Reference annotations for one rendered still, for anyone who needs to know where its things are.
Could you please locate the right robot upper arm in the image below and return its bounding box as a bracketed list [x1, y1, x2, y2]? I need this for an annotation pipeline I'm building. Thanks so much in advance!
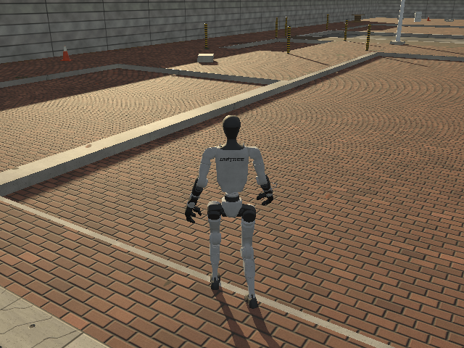
[247, 146, 268, 185]

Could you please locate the robot left forearm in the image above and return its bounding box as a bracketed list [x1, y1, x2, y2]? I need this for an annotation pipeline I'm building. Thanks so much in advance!
[187, 176, 203, 208]

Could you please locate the robot torso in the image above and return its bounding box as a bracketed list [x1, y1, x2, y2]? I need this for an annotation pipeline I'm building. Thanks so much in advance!
[215, 143, 249, 218]

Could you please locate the robot left hand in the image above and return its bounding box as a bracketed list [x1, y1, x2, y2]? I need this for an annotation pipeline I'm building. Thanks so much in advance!
[185, 205, 202, 223]

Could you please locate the left robot upper arm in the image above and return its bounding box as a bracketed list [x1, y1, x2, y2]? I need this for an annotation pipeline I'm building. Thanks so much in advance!
[196, 146, 217, 188]

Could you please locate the robot right forearm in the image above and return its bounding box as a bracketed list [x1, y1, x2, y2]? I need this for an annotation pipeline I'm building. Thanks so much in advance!
[261, 174, 273, 197]

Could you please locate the humanoid robot head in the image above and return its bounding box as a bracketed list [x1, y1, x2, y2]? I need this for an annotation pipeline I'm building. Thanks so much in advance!
[219, 115, 244, 150]

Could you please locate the robot right hand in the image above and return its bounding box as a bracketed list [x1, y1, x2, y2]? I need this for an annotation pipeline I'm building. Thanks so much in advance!
[257, 193, 273, 205]

